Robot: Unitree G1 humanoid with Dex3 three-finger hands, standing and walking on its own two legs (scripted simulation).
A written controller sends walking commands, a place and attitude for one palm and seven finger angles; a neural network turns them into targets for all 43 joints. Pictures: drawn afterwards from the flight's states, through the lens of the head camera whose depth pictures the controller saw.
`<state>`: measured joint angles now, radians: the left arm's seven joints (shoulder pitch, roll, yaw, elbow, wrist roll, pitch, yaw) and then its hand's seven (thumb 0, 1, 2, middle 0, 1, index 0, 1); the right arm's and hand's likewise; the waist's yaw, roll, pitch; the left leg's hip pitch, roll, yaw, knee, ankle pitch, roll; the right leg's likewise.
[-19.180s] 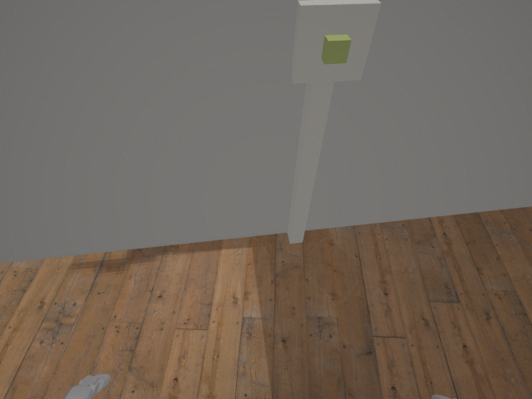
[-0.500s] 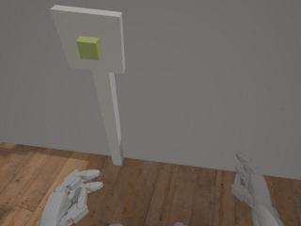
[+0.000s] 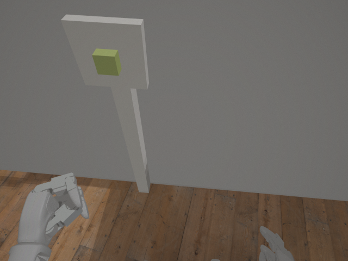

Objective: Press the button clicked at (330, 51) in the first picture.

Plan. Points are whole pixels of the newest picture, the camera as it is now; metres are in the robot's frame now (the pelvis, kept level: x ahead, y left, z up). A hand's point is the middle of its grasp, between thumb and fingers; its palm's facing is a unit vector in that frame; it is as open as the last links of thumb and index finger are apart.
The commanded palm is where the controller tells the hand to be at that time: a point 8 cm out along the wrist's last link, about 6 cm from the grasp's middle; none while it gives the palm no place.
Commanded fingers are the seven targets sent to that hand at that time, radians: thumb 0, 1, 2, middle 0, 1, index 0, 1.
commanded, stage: raise the hand and make a fist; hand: left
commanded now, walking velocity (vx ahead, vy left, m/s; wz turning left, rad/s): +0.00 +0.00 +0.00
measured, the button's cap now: (108, 61) +0.53 +0.21 +0.17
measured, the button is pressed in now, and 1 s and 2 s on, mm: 0 0 0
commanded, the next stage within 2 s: aim a knuckle at the button in 1.06 s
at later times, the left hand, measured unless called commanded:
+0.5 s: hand (78, 174) +0.24 +0.19 +0.13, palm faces -0.01 -1.00 -0.08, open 3.1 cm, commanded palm +0.21 +0.25 +0.16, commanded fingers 0.00 0.90 0.90 -1.30 -1.50 -1.30 -1.50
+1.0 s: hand (66, 163) +0.24 +0.20 +0.17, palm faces +0.06 -1.00 -0.07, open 3.1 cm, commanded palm +0.21 +0.24 +0.17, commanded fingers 0.00 0.90 0.90 -1.30 -1.50 -1.30 -1.50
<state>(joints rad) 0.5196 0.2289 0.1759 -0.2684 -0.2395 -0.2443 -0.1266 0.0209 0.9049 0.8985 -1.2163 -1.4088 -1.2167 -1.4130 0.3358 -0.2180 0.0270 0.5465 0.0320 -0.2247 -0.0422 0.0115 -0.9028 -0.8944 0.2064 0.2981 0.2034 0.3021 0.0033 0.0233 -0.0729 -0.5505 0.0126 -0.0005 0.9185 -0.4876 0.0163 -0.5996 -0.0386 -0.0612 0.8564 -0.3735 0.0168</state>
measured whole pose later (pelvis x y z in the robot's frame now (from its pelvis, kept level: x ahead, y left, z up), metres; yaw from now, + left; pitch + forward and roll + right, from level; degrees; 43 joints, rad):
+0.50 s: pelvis +0.03 -0.01 +0.02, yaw +1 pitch +2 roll -2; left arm 0.32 0.29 0.22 -0.20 -0.29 -0.02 -0.31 0.02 0.90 0.90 -1.30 -1.50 -1.30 -1.50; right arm 0.24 -0.24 0.07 0.55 0.05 -0.27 -0.07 0.01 -0.90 -0.89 0.21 0.30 0.20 0.30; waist 0.05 0.06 -0.07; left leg -0.33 0.02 -0.02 0.72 -0.44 0.01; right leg -0.37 -0.03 -0.09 0.67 -0.34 0.01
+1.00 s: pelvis +0.02 -0.02 +0.04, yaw +0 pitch -1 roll -1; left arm 0.23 0.29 0.29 -0.17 -0.31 0.01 -0.29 0.02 0.90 0.90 -1.30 -1.50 -1.30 -1.50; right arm 0.25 -0.25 0.07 0.60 0.05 -0.28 -0.08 0.01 -0.90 -0.89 0.20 0.30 0.20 0.30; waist 0.05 0.04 -0.04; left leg -0.21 0.02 -0.01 0.60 -0.37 -0.01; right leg -0.27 -0.02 -0.07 0.57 -0.28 0.00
